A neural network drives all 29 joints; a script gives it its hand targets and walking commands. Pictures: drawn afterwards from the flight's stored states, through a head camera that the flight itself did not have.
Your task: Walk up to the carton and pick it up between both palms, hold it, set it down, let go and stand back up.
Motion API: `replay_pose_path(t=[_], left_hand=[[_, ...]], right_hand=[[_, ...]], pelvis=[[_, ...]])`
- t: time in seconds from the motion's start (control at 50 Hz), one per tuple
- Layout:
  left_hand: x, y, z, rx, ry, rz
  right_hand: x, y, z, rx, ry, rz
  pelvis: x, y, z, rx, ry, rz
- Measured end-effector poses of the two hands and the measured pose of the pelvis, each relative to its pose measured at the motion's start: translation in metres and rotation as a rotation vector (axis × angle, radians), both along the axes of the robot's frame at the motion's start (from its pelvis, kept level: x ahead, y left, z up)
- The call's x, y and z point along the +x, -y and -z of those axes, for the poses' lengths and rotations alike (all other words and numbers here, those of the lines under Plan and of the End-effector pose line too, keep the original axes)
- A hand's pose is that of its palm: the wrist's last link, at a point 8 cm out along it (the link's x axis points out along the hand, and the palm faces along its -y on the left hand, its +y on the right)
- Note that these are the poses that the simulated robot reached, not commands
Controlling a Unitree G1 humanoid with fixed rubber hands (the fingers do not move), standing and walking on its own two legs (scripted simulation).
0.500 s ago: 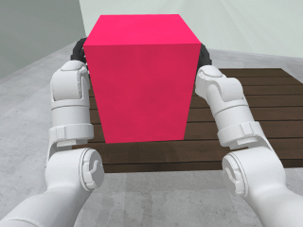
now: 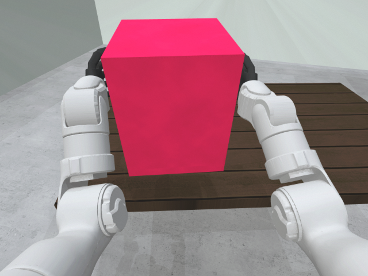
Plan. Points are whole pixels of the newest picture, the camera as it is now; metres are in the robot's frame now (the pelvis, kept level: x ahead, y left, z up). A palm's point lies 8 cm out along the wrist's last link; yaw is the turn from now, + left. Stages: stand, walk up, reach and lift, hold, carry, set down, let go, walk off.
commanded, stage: hold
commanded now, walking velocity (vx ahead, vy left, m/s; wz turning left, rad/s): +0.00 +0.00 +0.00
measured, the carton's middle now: (173, 96) +0.39 +0.02 +0.25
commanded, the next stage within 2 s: none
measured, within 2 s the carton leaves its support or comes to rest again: neither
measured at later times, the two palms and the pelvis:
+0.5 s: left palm (91, 82) +0.37 +0.17 +0.30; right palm (244, 87) +0.36 -0.12 +0.29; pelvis -0.01 +0.01 +0.00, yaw -1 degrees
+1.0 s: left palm (93, 83) +0.37 +0.17 +0.30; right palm (245, 86) +0.36 -0.13 +0.29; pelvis -0.01 +0.01 +0.00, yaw +0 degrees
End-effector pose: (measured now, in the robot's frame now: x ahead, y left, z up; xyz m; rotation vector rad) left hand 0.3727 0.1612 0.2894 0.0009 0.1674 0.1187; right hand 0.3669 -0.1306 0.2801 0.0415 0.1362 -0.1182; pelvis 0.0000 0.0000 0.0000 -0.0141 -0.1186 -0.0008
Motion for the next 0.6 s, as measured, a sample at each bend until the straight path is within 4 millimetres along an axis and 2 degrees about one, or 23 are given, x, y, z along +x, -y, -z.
replay_pose_path(t=[0.6], left_hand=[[-0.003, -0.007, -0.010, 0.007, 0.009, 0.013]], right_hand=[[-0.006, -0.007, -0.010, 0.023, 0.004, 0.014]], pelvis=[[-0.007, -0.009, 0.001, -0.005, -0.003, 0.012]])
